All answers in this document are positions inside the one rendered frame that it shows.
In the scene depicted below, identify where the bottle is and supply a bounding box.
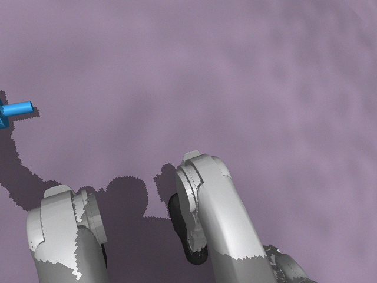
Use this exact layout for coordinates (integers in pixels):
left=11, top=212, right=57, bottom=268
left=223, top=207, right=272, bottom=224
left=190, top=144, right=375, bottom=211
left=0, top=99, right=34, bottom=129

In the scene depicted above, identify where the right robot hand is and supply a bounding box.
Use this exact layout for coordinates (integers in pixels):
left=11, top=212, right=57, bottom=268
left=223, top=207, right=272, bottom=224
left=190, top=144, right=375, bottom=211
left=263, top=245, right=310, bottom=283

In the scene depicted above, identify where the right robot foot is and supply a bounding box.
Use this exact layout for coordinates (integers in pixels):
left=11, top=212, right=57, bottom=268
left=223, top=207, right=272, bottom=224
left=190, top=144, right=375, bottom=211
left=168, top=193, right=208, bottom=265

